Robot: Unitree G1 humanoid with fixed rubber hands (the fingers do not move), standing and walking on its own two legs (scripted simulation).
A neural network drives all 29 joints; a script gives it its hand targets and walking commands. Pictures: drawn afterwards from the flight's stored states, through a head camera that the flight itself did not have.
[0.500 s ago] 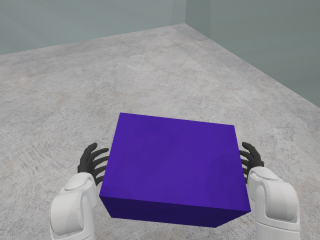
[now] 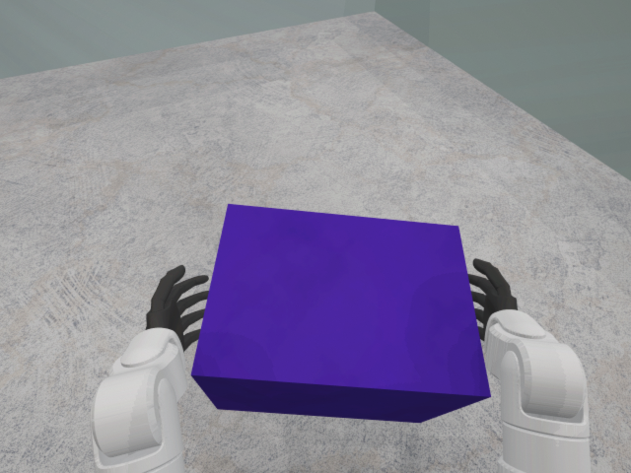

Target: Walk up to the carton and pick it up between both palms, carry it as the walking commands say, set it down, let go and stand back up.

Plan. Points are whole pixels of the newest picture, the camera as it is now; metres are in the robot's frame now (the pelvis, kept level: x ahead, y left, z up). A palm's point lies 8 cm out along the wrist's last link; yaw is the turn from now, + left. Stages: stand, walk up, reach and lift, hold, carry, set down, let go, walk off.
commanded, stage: carry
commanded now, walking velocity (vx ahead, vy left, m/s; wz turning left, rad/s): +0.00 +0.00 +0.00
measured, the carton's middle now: (331, 322) +0.30 +0.00 +0.01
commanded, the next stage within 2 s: none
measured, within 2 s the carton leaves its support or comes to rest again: neither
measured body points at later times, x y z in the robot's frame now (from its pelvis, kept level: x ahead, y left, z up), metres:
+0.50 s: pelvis +0.12 +0.04 +0.01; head +0.20 +0.04 +0.45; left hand +0.41 +0.21 +0.06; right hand +0.39 -0.17 +0.04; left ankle +0.04 +0.15 -0.71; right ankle +0.04 -0.08 -0.69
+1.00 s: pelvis +0.24 +0.02 -0.01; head +0.26 +0.02 +0.44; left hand +0.49 +0.21 +0.04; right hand +0.51 -0.17 +0.03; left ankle +0.15 +0.15 -0.73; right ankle +0.29 +0.00 -0.73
